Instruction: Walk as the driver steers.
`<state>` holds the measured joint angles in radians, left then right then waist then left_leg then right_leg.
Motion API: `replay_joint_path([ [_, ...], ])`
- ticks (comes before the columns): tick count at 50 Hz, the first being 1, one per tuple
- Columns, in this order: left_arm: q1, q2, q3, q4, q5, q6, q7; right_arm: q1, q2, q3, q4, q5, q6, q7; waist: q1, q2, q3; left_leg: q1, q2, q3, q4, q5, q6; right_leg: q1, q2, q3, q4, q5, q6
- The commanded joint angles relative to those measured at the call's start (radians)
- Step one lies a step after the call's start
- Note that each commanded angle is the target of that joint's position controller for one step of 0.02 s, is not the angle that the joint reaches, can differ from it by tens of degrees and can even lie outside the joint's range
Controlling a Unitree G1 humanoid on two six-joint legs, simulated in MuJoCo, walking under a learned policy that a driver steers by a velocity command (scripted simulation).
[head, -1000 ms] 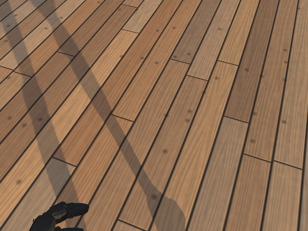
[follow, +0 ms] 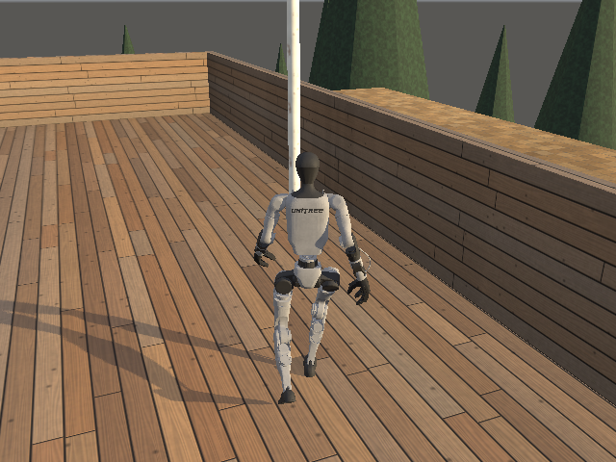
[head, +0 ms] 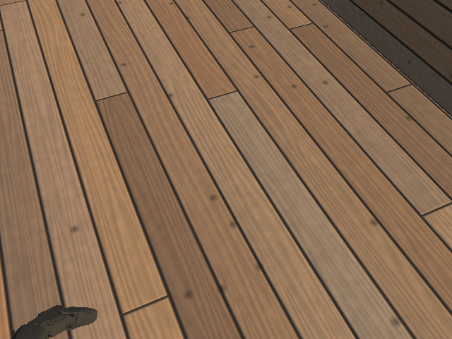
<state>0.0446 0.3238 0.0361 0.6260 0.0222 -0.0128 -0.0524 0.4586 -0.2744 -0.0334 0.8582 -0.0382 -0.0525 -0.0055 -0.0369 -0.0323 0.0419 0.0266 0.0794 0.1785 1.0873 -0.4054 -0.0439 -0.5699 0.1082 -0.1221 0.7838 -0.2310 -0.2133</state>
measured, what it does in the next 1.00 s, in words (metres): walks ahead, turning left: left foot, then right foot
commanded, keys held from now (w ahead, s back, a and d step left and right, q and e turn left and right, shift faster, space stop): w+e+shift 0.02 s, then w+q+shift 0.98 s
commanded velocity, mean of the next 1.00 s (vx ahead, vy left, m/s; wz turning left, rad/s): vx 1.00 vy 0.00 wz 0.49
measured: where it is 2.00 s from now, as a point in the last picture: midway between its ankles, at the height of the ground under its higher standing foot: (41, 89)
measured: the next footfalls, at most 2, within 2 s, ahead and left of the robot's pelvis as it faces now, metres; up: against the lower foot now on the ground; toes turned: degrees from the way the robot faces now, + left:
left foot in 0.42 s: +0.60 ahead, +0.11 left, +0.00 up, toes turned +5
right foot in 0.84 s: +1.05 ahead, +0.03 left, +0.00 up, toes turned +28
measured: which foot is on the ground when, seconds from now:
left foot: up 0.00-0.40, down 0.42-0.84, up 0.86-1.00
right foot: down 0.00-0.42, up 0.44-0.82, down 0.84-1.00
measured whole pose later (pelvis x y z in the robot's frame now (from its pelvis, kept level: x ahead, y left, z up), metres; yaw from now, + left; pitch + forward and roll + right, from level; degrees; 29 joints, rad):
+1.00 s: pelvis +0.95 +0.13 +0.05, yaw +33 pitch +2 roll -2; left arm 0.27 0.32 0.04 0.73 0.05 -0.09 0.02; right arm 0.23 -0.39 -0.08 0.74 -0.03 -0.01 0.04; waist 0.00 0.05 0.00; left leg -0.52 -0.01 -0.01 1.29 -0.30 0.10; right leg -0.24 -0.03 -0.10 0.47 -0.26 0.03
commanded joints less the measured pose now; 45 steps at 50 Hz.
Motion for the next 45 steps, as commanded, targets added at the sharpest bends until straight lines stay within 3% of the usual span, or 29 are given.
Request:
replay_joint_path([
  [1, 0.368, 0.295, 0.110, 0.031, 0.004, 0.031, 0.045, -0.204, -0.177, -0.018, -0.273, -0.002, -0.062, 0.004, 0.177, -0.014, -0.294, -0.942, -0.050, -0.264, 0.556, -0.011, 0.017, 0.978, -0.359, 0.939, -0.495, -0.168, -0.254],
  [2, 0.329, 0.227, 0.093, 0.053, 0.004, 0.019, 0.057, -0.194, -0.166, -0.010, -0.254, 0.006, -0.069, 0.003, 0.115, 0.071, -0.132, -0.916, -0.003, -0.250, 0.440, 0.056, 0.024, 0.793, -0.354, 0.848, -0.534, -0.133, -0.209],
  [3, 0.290, 0.178, 0.076, 0.067, 0.006, -0.001, 0.063, -0.183, -0.149, -0.003, -0.231, -0.006, -0.059, -0.001, 0.058, 0.136, -0.068, -0.824, 0.038, -0.237, 0.354, 0.068, 0.022, 0.620, -0.321, 0.742, -0.533, -0.039, -0.171],
  [5, 0.251, 0.104, 0.041, 0.075, 0.004, -0.043, 0.067, -0.111, -0.119, 0.008, -0.192, -0.026, -0.014, 0.005, -0.015, 0.142, -0.024, -0.652, 0.083, -0.233, 0.242, 0.034, 0.006, 0.361, -0.277, 0.591, -0.554, 0.143, -0.146],
  [7, 0.284, 0.100, 0.037, 0.112, -0.002, -0.077, 0.056, -0.187, -0.086, 0.015, -0.216, -0.014, 0.009, 0.021, -0.008, 0.108, 0.031, -0.653, 0.109, -0.214, 0.092, 0.064, 0.002, 0.277, -0.237, 0.462, -0.608, 0.190, -0.122],
  [9, 0.307, 0.096, 0.038, 0.132, -0.007, -0.096, 0.040, -0.315, -0.062, 0.025, -0.252, 0.008, 0.008, 0.034, 0.033, 0.078, 0.083, -0.675, 0.108, -0.172, -0.120, 0.264, 0.041, 0.290, -0.165, 0.302, -0.663, 0.299, -0.052],
  [11, 0.321, 0.088, 0.035, 0.142, -0.015, -0.113, 0.029, -0.372, -0.044, 0.030, -0.254, 0.028, 0.002, 0.051, 0.064, 0.068, 0.077, -0.592, 0.069, -0.124, -0.305, 0.483, 0.086, 0.312, -0.132, 0.186, -0.711, 0.406, 0.013],
  [13, 0.356, 0.107, 0.035, 0.165, -0.018, -0.128, 0.032, -0.413, -0.037, 0.029, -0.257, 0.044, -0.004, 0.061, 0.083, 0.051, 0.081, -0.542, 0.029, -0.118, -0.413, 0.627, 0.126, 0.395, -0.188, 0.143, -0.789, 0.483, 0.046],
  [15, 0.370, 0.125, 0.035, 0.183, -0.010, -0.129, 0.044, -0.419, -0.058, 0.019, -0.244, 0.040, -0.008, 0.064, 0.080, 0.035, 0.061, -0.545, -0.035, -0.084, -0.483, 0.631, 0.155, 0.561, -0.207, 0.081, -0.758, 0.733, 0.087],
  [17, 0.377, 0.159, 0.040, 0.186, 0.006, -0.116, 0.066, -0.378, -0.094, 0.003, -0.220, 0.028, -0.006, 0.063, 0.048, -0.031, -0.020, -0.497, -0.125, -0.029, -0.487, 0.514, 0.172, 0.709, -0.233, 0.037, -0.616, 1.145, 0.134],
  [18, 0.362, 0.174, 0.044, 0.183, 0.022, -0.102, 0.080, -0.303, -0.119, -0.007, -0.199, 0.025, 0.000, 0.059, 0.003, -0.073, -0.068, -0.436, -0.166, -0.014, -0.471, 0.427, 0.186, 0.750, -0.256, 0.021, -0.485, 1.320, 0.152],
  [20, 0.266, 0.198, 0.053, 0.153, 0.048, -0.066, 0.098, 0.074, -0.189, -0.046, -0.081, 0.024, 0.012, 0.045, -0.189, -0.084, -0.207, -0.114, -0.202, -0.041, -0.480, 0.272, 0.237, 0.654, -0.267, -0.010, 0.033, 1.389, 0.170],
  [21, 0.214, 0.169, 0.045, 0.134, 0.042, -0.069, 0.095, 0.227, -0.244, -0.076, -0.045, 0.019, 0.022, 0.031, -0.269, 0.001, -0.234, 0.096, -0.122, -0.178, -0.480, 0.148, 0.299, 0.415, -0.175, -0.029, 0.471, 0.953, 0.167],
  [22, 0.306, 0.017, 0.008, 0.057, -0.001, -0.092, 0.062, 0.107, -0.343, -0.100, -0.056, 0.006, 0.035, 0.028, -0.063, 0.433, -0.275, 0.406, 0.153, -0.820, -0.612, 0.039, 0.514, -0.164, 0.034, 0.069, 0.892, -0.225, 0.254],
  [23, 0.241, 0.069, -0.008, 0.030, 0.018, -0.114, 0.066, 0.032, -0.291, -0.100, -0.106, 0.024, 0.034, 0.034, -0.107, 0.176, -0.333, 0.397, 0.183, -1.031, -0.773, -0.020, 0.525, -0.265, -0.015, 0.236, 0.899, -0.179, 0.214],
  [25, 0.158, 0.079, -0.021, 0.005, 0.022, -0.133, 0.055, -0.005, -0.187, -0.076, -0.078, 0.027, 0.028, 0.024, -0.025, -0.059, -0.104, 0.068, 0.139, -0.846, -0.847, 0.012, 0.425, -0.207, -0.132, 0.247, 0.658, -0.062, 0.190],
  [27, 0.146, 0.059, -0.034, -0.015, 0.056, -0.095, 0.049, -0.042, -0.156, -0.057, -0.069, 0.026, 0.011, 0.012, 0.052, -0.059, -0.003, -0.177, 0.042, -0.698, -0.873, 0.116, 0.381, -0.118, -0.173, 0.227, 0.540, -0.095, 0.217],
  [28, 0.155, 0.051, -0.040, -0.020, 0.061, -0.071, 0.047, -0.049, -0.160, -0.055, -0.072, 0.029, 0.000, 0.015, 0.072, -0.030, 0.018, -0.257, 0.007, -0.652, -0.890, 0.131, 0.379, -0.093, -0.189, 0.212, 0.473, -0.118, 0.231],
  [30, 0.067, 0.044, -0.052, -0.069, 0.057, -0.052, 0.039, -0.058, -0.194, -0.064, -0.083, 0.035, -0.017, 0.020, 0.067, 0.003, 0.066, -0.396, -0.043, -0.584, -0.947, 0.195, 0.381, -0.048, -0.203, 0.156, 0.289, -0.071, 0.255],
  [32, -0.055, 0.026, -0.065, -0.117, 0.036, -0.057, 0.026, -0.056, -0.194, -0.070, -0.088, 0.039, -0.022, 0.020, 0.028, 0.033, 0.094, -0.461, -0.087, -0.540, -0.973, 0.290, 0.346, 0.021, -0.195, 0.122, 0.073, 0.121, 0.273],
  [34, -0.113, 0.008, -0.071, -0.131, 0.019, -0.061, 0.022, -0.024, -0.204, -0.080, -0.082, 0.049, -0.024, 0.026, -0.023, 0.059, 0.063, -0.416, -0.101, -0.526, -0.954, 0.462, 0.297, 0.103, -0.160, 0.103, -0.090, 0.303, 0.267],
  [37, -0.146, 0.032, -0.063, -0.144, 0.010, -0.069, 0.031, 0.012, -0.225, -0.093, -0.072, 0.051, -0.020, 0.021, -0.058, 0.084, 0.012, -0.239, -0.069, -0.557, -0.877, 0.647, 0.258, 0.146, -0.125, 0.117, -0.216, 0.343, 0.246],
  [39, -0.066, 0.077, -0.043, -0.121, 0.012, -0.076, 0.046, -0.005, -0.247, -0.099, -0.077, 0.046, -0.019, 0.010, -0.016, 0.085, -0.061, -0.150, -0.066, -0.570, -0.727, 0.859, 0.216, 0.279, -0.084, 0.129, -0.285, 0.249, 0.228],
  [40, 0.062, 0.122, -0.021, -0.087, 0.006, -0.080, 0.058, -0.024, -0.279, -0.105, -0.081, 0.037, -0.020, 0.011, 0.053, 0.083, -0.154, -0.131, -0.073, -0.563, -0.558, 0.952, 0.193, 0.422, -0.068, 0.133, -0.276, 0.153, 0.216],
  [41, 0.268, 0.160, 0.002, -0.039, 0.006, -0.086, 0.074, -0.089, -0.288, -0.106, -0.097, 0.032, -0.028, 0.015, 0.176, 0.079, -0.250, -0.229, -0.104, -0.546, -0.321, 0.886, 0.174, 0.653, -0.123, 0.166, -0.259, 0.091, 0.198],
  [42, 0.502, 0.232, 0.034, -0.004, 0.032, -0.088, 0.098, -0.115, -0.177, -0.076, -0.127, 0.027, -0.042, 0.014, 0.257, -0.036, -0.399, -0.375, -0.148, -0.468, 0.011, 0.519, 0.178, 0.896, -0.340, 0.368, -0.252, -0.268, 0.168],
  [43, 0.426, 0.305, 0.050, -0.011, 0.056, -0.083, 0.092, 0.008, -0.047, -0.035, -0.193, 0.081, -0.039, 0.016, 0.117, -0.406, -0.551, -0.664, -0.248, -0.352, 0.298, -0.106, 0.142, 1.086, -0.627, 0.971, -0.463, -0.479, 0.053],
  [44, 0.328, 0.231, 0.057, -0.024, 0.045, -0.068, 0.086, -0.042, -0.129, -0.032, -0.165, 0.051, -0.017, 0.004, 0.118, -0.249, -0.430, -0.809, -0.136, -0.307, 0.365, -0.005, 0.159, 0.977, -0.582, 1.001, -0.510, -0.650, 0.032],
  [45, 0.272, 0.127, 0.032, -0.026, 0.036, -0.066, 0.083, -0.152, -0.169, -0.042, -0.160, 0.027, -0.006, 0.011, 0.138, -0.100, -0.265, -0.831, -0.090, -0.281, 0.320, 0.080, 0.155, 0.834, -0.516, 0.791, -0.497, -0.532, 0.055],
])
